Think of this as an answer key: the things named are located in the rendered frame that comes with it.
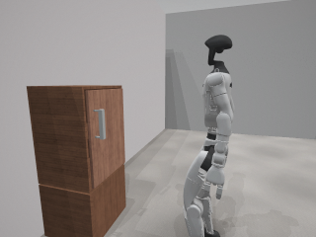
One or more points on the robot left upper arm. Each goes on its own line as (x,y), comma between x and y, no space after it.
(216,84)

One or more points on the robot left hand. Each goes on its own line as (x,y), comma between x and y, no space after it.
(216,176)

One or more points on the cupboard door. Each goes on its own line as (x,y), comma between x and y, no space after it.
(106,155)

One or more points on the robot left shin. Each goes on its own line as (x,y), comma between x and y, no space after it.
(194,221)

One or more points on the robot right upper arm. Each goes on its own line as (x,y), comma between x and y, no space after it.
(232,104)

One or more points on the handle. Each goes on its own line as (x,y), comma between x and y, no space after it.
(102,124)

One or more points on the robot left thigh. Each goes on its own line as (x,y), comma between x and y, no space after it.
(195,178)

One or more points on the left robot forearm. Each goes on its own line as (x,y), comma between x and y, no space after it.
(223,132)

